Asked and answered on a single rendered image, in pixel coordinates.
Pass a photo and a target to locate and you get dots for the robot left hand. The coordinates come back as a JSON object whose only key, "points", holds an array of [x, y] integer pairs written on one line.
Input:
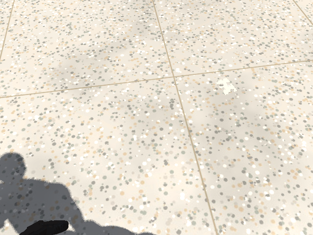
{"points": [[51, 227]]}

